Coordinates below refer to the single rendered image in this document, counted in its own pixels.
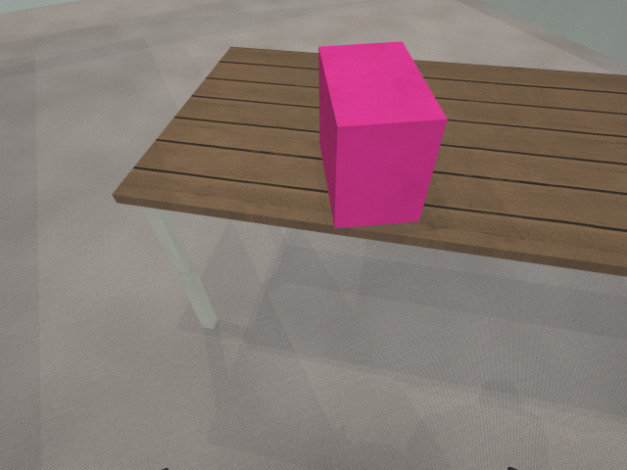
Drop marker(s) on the carton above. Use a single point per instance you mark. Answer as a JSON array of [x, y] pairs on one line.
[[380, 130]]

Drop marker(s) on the table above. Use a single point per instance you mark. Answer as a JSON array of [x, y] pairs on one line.
[[532, 164]]

